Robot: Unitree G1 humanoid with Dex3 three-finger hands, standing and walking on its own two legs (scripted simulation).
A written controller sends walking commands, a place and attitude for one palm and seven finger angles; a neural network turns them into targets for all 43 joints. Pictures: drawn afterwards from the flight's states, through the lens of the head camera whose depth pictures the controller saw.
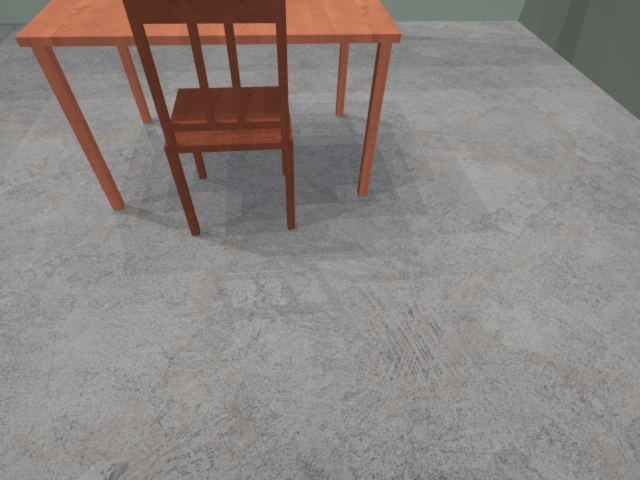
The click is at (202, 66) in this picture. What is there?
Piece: chair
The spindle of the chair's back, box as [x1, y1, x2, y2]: [187, 24, 214, 122]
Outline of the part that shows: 187,24 207,122 214,122 196,24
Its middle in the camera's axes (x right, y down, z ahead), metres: -0.36 -0.49 +1.16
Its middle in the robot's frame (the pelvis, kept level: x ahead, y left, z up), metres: +1.17 +0.42 -0.08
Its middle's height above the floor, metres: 0.69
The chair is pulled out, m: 0.00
